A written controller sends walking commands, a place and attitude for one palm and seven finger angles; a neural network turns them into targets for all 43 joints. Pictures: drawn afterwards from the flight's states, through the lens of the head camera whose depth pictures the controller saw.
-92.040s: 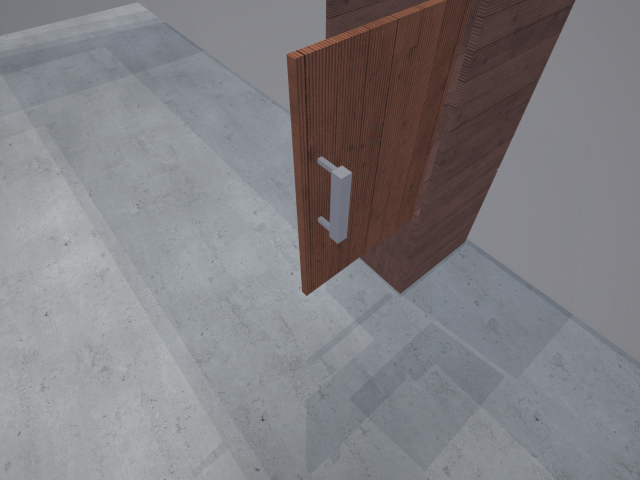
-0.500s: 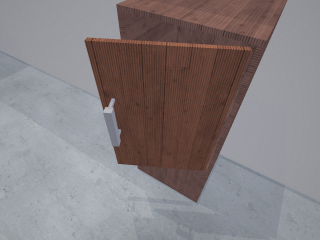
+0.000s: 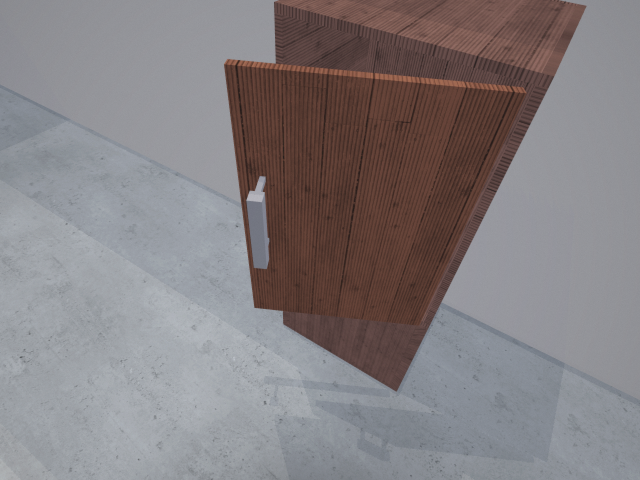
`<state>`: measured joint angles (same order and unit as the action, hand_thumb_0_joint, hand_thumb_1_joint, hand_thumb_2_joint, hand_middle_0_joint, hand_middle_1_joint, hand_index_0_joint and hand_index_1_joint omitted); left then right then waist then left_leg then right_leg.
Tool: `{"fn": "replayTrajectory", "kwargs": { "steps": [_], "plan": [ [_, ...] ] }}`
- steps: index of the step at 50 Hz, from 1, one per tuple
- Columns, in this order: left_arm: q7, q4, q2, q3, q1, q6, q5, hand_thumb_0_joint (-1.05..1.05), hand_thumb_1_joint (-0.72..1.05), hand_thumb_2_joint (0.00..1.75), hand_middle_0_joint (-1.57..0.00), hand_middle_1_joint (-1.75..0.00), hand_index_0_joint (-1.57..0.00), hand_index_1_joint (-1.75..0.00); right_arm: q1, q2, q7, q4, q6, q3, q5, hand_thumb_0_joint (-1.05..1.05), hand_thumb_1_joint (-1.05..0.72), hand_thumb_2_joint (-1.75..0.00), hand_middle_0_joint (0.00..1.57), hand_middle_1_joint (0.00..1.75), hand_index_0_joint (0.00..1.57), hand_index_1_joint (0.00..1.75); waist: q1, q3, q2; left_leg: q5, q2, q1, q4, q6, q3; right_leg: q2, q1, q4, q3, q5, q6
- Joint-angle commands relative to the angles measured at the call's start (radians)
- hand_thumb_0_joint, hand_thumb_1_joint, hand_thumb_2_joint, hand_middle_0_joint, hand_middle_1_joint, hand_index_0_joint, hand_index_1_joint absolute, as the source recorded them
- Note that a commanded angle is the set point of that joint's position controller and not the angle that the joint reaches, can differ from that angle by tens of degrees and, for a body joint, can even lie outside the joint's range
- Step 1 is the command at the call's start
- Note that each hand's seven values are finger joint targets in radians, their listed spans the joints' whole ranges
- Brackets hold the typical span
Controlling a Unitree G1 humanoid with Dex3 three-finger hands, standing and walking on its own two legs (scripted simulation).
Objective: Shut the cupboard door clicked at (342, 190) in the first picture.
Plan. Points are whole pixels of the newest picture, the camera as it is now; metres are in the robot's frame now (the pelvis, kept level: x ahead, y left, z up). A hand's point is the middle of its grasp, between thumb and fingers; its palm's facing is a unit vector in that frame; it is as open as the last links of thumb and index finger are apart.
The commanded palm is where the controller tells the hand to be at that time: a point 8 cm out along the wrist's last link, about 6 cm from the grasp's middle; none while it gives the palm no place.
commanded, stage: come to a stop and stand still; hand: left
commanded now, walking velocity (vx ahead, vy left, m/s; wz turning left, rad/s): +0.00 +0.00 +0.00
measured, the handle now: (261, 223) +0.53 +0.14 -0.01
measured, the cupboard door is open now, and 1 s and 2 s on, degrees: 27 27 27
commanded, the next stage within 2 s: look again from close up in 1.92 s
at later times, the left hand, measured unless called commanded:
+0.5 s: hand out of the picture -0.01 +0.23 -0.21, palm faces +0.07 -0.99 -0.14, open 7.4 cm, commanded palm none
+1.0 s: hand out of the picture -0.15 +0.29 -0.18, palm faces +0.00 -0.98 -0.18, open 7.4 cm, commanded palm none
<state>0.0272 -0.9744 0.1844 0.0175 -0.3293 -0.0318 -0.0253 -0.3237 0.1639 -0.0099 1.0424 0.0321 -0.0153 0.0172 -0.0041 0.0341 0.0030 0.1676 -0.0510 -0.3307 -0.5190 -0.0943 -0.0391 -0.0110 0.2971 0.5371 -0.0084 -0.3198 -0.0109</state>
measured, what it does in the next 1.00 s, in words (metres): walks backwards: left foot, then right foot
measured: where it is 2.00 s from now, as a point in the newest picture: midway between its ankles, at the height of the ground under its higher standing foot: outside the picture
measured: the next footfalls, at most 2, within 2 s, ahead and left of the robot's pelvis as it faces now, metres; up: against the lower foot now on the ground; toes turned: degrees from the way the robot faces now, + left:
left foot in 0.36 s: +0.03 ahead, +0.08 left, +0.00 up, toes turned +1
right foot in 0.92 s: -0.12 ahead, -0.02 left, +0.00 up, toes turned -7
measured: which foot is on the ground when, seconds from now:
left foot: down 0.00-0.26, up 0.28-0.34, down 0.36-0.92, up 0.94-1.00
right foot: down 0.00-0.36, up 0.38-0.90, down 0.92-1.00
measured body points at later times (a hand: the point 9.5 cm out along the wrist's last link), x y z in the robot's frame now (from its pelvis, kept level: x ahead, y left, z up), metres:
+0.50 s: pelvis -0.06 +0.06 -0.02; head -0.09 +0.10 +0.43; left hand -0.01 +0.28 -0.19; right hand -0.08 -0.18 -0.15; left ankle -0.01 +0.08 -0.73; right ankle +0.00 -0.11 -0.67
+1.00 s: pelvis -0.12 +0.11 +0.01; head -0.11 +0.15 +0.45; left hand -0.14 +0.34 -0.17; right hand -0.18 -0.13 -0.13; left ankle -0.07 +0.13 -0.68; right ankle -0.15 -0.01 -0.73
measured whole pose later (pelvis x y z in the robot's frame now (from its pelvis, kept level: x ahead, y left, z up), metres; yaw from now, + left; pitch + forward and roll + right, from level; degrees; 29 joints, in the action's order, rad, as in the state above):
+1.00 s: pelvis -0.12 +0.11 +0.01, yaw -2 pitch -3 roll -4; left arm 0.05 -1.05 0.19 0.06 -0.38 -0.07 -0.02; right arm -0.37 0.15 -0.03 1.07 0.06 -0.07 0.00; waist -0.04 0.08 -0.03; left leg 0.39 -0.09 -0.48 -0.98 0.05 -0.02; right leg 0.03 0.05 0.35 0.10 -0.23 -0.04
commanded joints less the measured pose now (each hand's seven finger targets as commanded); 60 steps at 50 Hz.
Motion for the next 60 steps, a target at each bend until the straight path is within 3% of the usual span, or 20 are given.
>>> {"fn": "replayTrajectory", "kwargs": {
  "steps": [1,11,14,16,19,20,22,25,28,38,44,45,46,47,49,52,54,56,58,60],
  "plan": [
    [0.007,0.017,0.067,0.018,-0.111,0.016,-0.004,0.00,0.90,0.90,-0.20,-0.30,-0.20,-0.30,0.044,0.143,-0.003,-0.082,-0.017,-0.035,0.005,0.00,-0.90,-0.90,0.20,0.30,0.20,0.30,0.023,0.063,0.020,0.517,0.133,-0.152,0.266,0.030,0.216,-0.005,-0.034,-0.078,-0.058,-0.191,-0.031],
    [0.009,-0.010,0.077,0.038,-0.147,0.006,-0.007,0.00,0.90,0.90,-0.20,-0.30,-0.20,-0.30,0.044,0.115,-0.006,-0.084,0.011,-0.056,0.005,0.00,-0.90,-0.90,0.20,0.30,0.20,0.30,-0.005,0.018,-0.128,0.347,0.010,0.067,-0.025,0.078,0.070,-0.046,0.228,-0.206,-0.155,-0.330,-0.063],
    [0.037,0.098,0.130,0.064,0.184,0.013,-0.016,0.00,0.90,0.90,-0.20,-0.30,-0.20,-0.30,-0.175,0.084,-0.009,-0.037,0.035,-0.079,0.005,0.00,-0.90,-0.90,0.20,0.30,0.20,0.30,-0.169,-0.011,-0.287,0.161,0.007,0.364,-0.620,0.087,0.053,-0.224,0.616,-0.352,-0.278,-0.292,-0.117],
    [0.042,0.137,0.125,0.066,0.292,0.026,-0.016,0.00,0.90,0.90,-0.20,-0.30,-0.20,-0.30,-0.291,0.078,-0.008,-0.020,0.010,-0.073,-0.005,0.00,-0.90,-0.90,0.20,0.30,0.20,0.30,-0.218,0.031,-0.185,0.218,0.086,0.358,-0.395,0.073,0.121,-0.166,0.605,-0.157,-0.200,-0.177,-0.065],
    [0.043,0.090,0.015,0.042,0.017,0.007,0.005,0.00,0.90,0.90,-0.20,-0.30,-0.20,-0.30,-0.139,0.101,-0.016,-0.070,-0.038,-0.043,0.007,0.00,-0.90,-0.90,0.20,0.30,0.20,0.30,-0.037,0.202,0.359,0.307,0.249,-0.135,0.351,0.085,0.428,0.081,0.338,0.546,-0.074,-0.157,-0.002],
    [0.041,0.091,0.025,0.046,-0.025,0.006,0.006,0.00,0.90,0.90,-0.20,-0.30,-0.20,-0.30,-0.048,0.110,-0.029,-0.111,-0.039,-0.030,0.010,0.00,-0.90,-0.90,0.20,0.30,0.20,0.30,0.013,0.174,0.249,0.247,0.296,-0.234,0.367,-0.007,0.448,0.049,0.238,0.652,-0.135,-0.090,-0.006],
    [0.033,0.034,0.102,0.067,-0.031,-0.018,-0.009,0.00,0.90,0.90,-0.20,-0.30,-0.20,-0.30,0.110,0.122,-0.042,-0.136,-0.048,-0.027,0.006,0.00,-0.90,-0.90,0.20,0.30,0.20,0.30,0.074,0.140,0.210,0.493,0.285,-0.247,0.392,0.066,0.540,0.018,0.240,0.699,-0.170,0.001,0.000],
    [0.017,0.016,0.056,0.045,-0.039,-0.016,-0.002,0.00,0.90,0.90,-0.20,-0.30,-0.20,-0.30,0.058,0.104,-0.040,-0.113,-0.062,-0.026,0.007,0.00,-0.90,-0.90,0.20,0.30,0.20,0.30,0.062,0.118,-0.031,0.460,0.271,-0.174,0.382,0.047,0.476,0.003,0.215,0.643,-0.136,0.043,0.006],
    [0.010,0.019,0.064,0.039,-0.028,-0.008,-0.001,0.00,0.90,0.90,-0.20,-0.30,-0.20,-0.30,-0.037,0.094,-0.043,-0.065,-0.062,-0.028,0.005,0.00,-0.90,-0.90,0.20,0.30,0.20,0.30,0.022,0.077,0.005,0.456,0.263,-0.020,0.394,0.003,0.434,0.017,0.223,0.554,-0.089,-0.001,0.000],
    [-0.011,0.020,0.069,0.035,-0.033,-0.024,0.010,0.00,0.90,0.90,-0.20,-0.30,-0.20,-0.30,-0.212,0.125,-0.042,0.019,-0.036,-0.043,0.013,0.00,-0.90,-0.90,0.20,0.30,0.20,0.30,-0.060,0.000,0.075,0.260,0.213,0.287,0.464,0.122,0.366,0.075,0.025,0.065,0.034,-0.194,-0.020],
    [-0.003,-0.102,0.098,0.078,-0.375,-0.037,0.033,0.00,0.90,0.90,-0.20,-0.30,-0.20,-0.30,-0.025,0.138,-0.044,-0.005,0.005,-0.061,0.003,0.00,-0.90,-0.90,0.20,0.30,0.20,0.30,0.086,0.074,0.113,0.128,0.043,0.028,0.434,0.395,0.112,0.115,-0.387,-0.369,0.158,-0.094,-0.061],
    [0.014,-0.109,0.125,0.089,-0.386,-0.034,0.024,0.00,0.90,0.90,-0.20,-0.30,-0.20,-0.30,-0.004,0.102,-0.044,-0.001,0.013,-0.057,-0.016,0.00,-0.90,-0.90,0.20,0.30,0.20,0.30,0.105,0.076,-0.119,0.179,-0.063,-0.059,0.061,0.392,-0.021,-0.045,-0.405,-0.435,0.033,-0.029,-0.134],
    [0.035,-0.034,0.135,0.080,-0.144,-0.034,0.005,0.00,0.90,0.90,-0.20,-0.30,-0.20,-0.30,-0.085,0.050,-0.040,0.006,0.022,-0.068,-0.026,0.00,-0.90,-0.90,0.20,0.30,0.20,0.30,-0.006,0.096,-0.435,0.375,-0.034,0.018,-0.591,0.228,0.055,-0.312,-0.019,-0.462,-0.215,-0.119,-0.235],
    [0.042,0.088,0.102,0.049,0.216,-0.004,-0.007,0.00,0.90,0.90,-0.20,-0.30,-0.20,-0.30,-0.217,0.131,-0.026,-0.018,0.033,-0.089,-0.012,0.00,-0.90,-0.90,0.20,0.30,0.20,0.30,-0.184,0.109,-0.247,0.365,0.037,-0.011,-0.850,0.132,0.135,-0.347,0.166,-0.416,-0.176,0.018,-0.250],
    [0.032,0.136,0.127,0.046,0.382,0.047,0.002,0.00,0.90,0.90,-0.20,-0.30,-0.20,-0.30,-0.273,0.070,0.002,0.012,0.023,-0.073,-0.010,0.00,-0.90,-0.90,0.20,0.30,0.20,0.30,-0.239,0.095,-0.157,0.313,0.125,0.131,-0.758,0.086,0.154,-0.304,0.325,-0.450,-0.133,-0.180,-0.198],
    [0.016,0.040,0.136,0.055,0.100,0.044,-0.015,0.00,0.90,0.90,-0.20,-0.30,-0.20,-0.30,-0.189,0.055,0.006,-0.014,-0.009,-0.060,0.008,0.00,-0.90,-0.90,0.20,0.30,0.20,0.30,-0.092,0.124,-0.040,0.300,0.098,0.080,-0.219,0.065,-0.013,-0.194,0.090,-0.234,-0.082,-0.248,-0.155],
    [-0.003,0.010,0.102,0.045,0.044,0.017,-0.004,0.00,0.90,0.90,-0.20,-0.30,-0.20,-0.30,-0.264,0.045,-0.004,0.024,-0.029,-0.042,0.020,0.00,-0.90,-0.90,0.20,0.30,0.20,0.30,-0.076,0.174,0.144,0.257,0.042,0.169,0.057,0.082,-0.058,-0.076,0.171,0.082,0.018,-0.364,-0.118],
    [-0.017,0.055,0.022,0.034,0.002,0.006,-0.001,0.00,0.90,0.90,-0.20,-0.30,-0.20,-0.30,-0.325,0.144,-0.031,0.009,-0.044,-0.051,0.025,0.00,-0.90,-0.90,0.20,0.30,0.20,0.30,-0.072,0.156,0.396,0.665,0.365,0.022,0.359,-0.018,0.638,0.081,0.373,0.653,0.002,-0.273,-0.052],
    [-0.028,0.094,0.070,0.049,0.037,-0.006,-0.005,0.00,0.90,0.90,-0.20,-0.30,-0.20,-0.30,-0.116,0.203,-0.040,-0.081,-0.042,-0.053,0.026,0.00,-0.90,-0.90,0.20,0.30,0.20,0.30,0.019,0.109,0.111,0.772,0.452,-0.184,0.460,-0.075,0.797,0.001,0.314,0.811,-0.130,-0.084,-0.057],
    [-0.026,0.054,0.076,0.050,0.001,0.000,-0.012,0.00,0.90,0.90,-0.20,-0.30,-0.20,-0.30,-0.049,0.163,-0.045,-0.088,-0.057,-0.048,0.025,0.00,-0.90,-0.90,0.20,0.30,0.20,0.30,0.040,0.100,0.048,0.618,0.381,-0.132,0.405,-0.016,0.616,-0.013,0.331,0.815,-0.105,0.027,-0.035]
  ]
}}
